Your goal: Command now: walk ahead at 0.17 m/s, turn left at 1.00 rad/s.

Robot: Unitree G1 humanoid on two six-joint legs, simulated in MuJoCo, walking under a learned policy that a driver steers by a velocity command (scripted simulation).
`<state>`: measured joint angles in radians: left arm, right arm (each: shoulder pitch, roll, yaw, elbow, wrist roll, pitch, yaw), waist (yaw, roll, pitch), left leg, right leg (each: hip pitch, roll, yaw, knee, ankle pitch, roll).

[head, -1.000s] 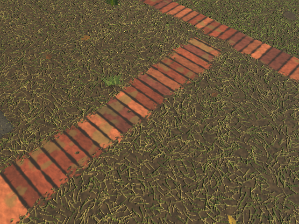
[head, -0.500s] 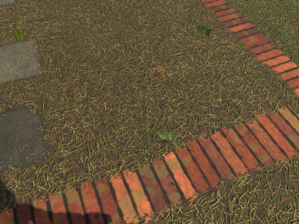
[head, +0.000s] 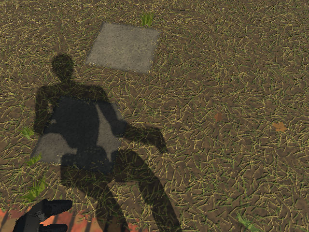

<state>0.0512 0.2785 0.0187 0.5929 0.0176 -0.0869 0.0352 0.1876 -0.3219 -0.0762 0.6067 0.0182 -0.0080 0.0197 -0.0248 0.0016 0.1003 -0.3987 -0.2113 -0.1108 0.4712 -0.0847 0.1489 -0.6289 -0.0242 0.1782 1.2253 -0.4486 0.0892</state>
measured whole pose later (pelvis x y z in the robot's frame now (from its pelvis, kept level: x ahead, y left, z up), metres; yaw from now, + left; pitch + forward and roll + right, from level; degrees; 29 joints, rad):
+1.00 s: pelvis +0.28 +0.02 -0.01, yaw +29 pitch +4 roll -1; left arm 0.08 0.30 0.06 0.66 0.03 0.02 -0.09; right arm 0.52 -0.29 -0.04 0.85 -0.04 -0.08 0.00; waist -0.07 0.00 -0.02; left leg 0.27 0.00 0.03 0.06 -0.39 0.01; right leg -0.68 -0.02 -0.09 0.69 -0.11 -0.08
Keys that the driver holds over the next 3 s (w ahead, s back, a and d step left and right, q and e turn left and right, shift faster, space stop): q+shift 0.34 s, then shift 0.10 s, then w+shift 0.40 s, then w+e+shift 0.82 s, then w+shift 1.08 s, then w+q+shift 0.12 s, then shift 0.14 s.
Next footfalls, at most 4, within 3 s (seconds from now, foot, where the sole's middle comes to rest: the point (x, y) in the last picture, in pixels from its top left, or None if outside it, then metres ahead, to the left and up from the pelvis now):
0.22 right None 0.26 -0.16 -0.76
0.62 left None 0.06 0.02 -0.76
1.06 right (147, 202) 0.51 0.05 -0.76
1.48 left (84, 130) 0.88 0.35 -0.76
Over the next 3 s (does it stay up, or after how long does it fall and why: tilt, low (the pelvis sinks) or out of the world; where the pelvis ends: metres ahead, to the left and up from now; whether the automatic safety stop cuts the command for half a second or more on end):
stays up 2.11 -0.10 0.01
